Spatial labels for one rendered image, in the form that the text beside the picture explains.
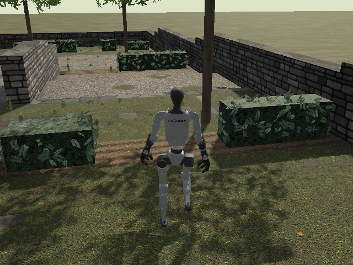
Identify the left robot hand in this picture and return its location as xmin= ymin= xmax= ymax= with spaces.
xmin=140 ymin=152 xmax=153 ymax=165

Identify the robot right foot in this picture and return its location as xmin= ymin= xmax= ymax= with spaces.
xmin=184 ymin=203 xmax=192 ymax=211

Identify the left robot shin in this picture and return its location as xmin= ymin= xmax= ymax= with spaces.
xmin=159 ymin=184 xmax=167 ymax=223

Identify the robot left upper arm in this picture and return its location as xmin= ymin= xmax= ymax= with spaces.
xmin=149 ymin=111 xmax=165 ymax=141

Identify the right robot forearm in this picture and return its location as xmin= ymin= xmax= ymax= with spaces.
xmin=197 ymin=134 xmax=209 ymax=160

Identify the left robot forearm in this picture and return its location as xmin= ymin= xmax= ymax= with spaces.
xmin=142 ymin=133 xmax=154 ymax=155

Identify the robot right upper arm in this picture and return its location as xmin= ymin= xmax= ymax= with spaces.
xmin=189 ymin=111 xmax=203 ymax=142

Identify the right robot hand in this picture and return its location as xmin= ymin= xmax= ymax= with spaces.
xmin=197 ymin=159 xmax=210 ymax=173

